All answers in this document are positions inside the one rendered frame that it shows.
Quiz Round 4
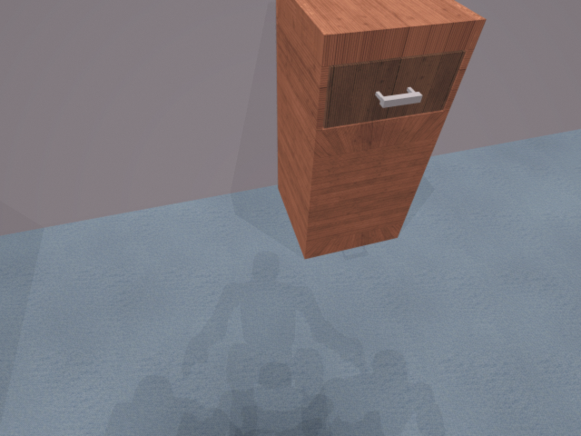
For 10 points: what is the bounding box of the cabinet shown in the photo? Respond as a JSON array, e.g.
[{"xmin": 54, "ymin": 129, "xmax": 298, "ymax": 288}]
[{"xmin": 276, "ymin": 0, "xmax": 487, "ymax": 259}]

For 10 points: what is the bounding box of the handle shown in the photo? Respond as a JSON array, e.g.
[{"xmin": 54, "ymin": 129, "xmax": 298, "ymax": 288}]
[{"xmin": 375, "ymin": 87, "xmax": 423, "ymax": 108}]

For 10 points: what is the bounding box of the drawer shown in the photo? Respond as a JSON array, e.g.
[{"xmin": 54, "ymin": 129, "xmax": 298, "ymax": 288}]
[{"xmin": 323, "ymin": 50, "xmax": 466, "ymax": 128}]

